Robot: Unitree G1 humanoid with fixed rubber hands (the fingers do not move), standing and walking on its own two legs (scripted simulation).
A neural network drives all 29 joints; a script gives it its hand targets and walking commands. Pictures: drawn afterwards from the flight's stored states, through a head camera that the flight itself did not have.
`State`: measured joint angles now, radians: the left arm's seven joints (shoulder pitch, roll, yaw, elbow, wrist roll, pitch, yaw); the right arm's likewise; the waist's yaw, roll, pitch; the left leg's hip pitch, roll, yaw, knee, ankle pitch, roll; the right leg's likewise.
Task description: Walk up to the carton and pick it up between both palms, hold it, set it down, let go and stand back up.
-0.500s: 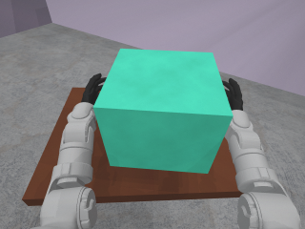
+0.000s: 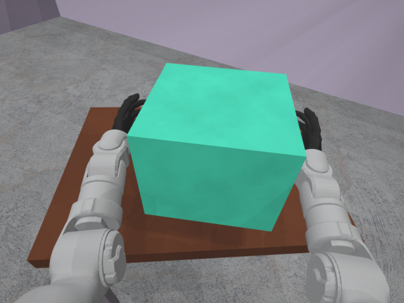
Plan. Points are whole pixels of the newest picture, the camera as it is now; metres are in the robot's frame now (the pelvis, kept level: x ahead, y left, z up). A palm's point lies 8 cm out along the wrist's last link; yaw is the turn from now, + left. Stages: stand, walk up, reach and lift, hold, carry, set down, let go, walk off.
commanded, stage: set down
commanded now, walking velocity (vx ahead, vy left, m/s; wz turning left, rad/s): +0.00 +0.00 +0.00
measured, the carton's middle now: (216, 143) +0.43 -0.04 +0.09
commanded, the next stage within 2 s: none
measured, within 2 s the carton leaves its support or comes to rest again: neither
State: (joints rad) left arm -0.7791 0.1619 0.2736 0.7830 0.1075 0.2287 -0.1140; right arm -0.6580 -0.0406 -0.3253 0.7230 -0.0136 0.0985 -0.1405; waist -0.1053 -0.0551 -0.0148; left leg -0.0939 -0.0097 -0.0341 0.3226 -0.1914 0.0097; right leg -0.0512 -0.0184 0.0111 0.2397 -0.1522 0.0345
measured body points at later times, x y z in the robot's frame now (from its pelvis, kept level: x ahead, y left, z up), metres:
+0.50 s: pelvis +0.02 +0.00 +0.00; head +0.02 +0.03 +0.45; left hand +0.46 +0.14 +0.12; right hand +0.38 -0.23 +0.11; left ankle -0.01 +0.11 -0.75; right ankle -0.01 -0.14 -0.75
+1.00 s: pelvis +0.02 +0.00 +0.00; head +0.04 +0.03 +0.45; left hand +0.48 +0.14 +0.09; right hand +0.38 -0.23 +0.08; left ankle -0.01 +0.11 -0.75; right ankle -0.01 -0.14 -0.75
